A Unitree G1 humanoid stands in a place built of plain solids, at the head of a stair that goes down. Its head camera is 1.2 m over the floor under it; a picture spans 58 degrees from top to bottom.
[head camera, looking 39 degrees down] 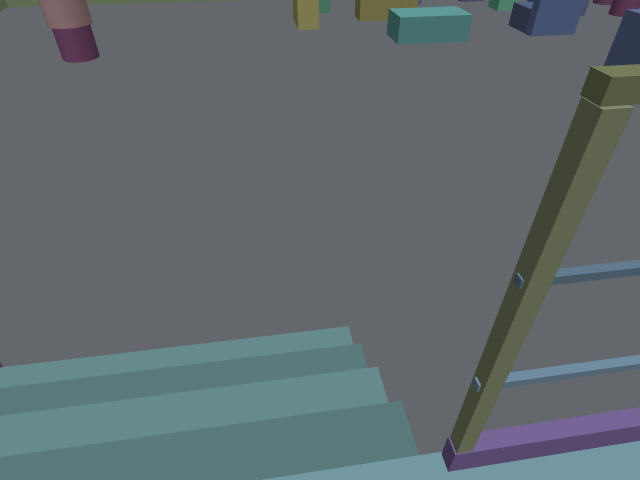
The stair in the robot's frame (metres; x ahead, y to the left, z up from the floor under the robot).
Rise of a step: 0.19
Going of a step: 0.27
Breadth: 1.91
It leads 9 degrees to the left of straight ahead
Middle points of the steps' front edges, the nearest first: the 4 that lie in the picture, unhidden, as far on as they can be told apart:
0.69 0.65 -0.19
0.96 0.69 -0.38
1.22 0.74 -0.57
1.49 0.78 -0.76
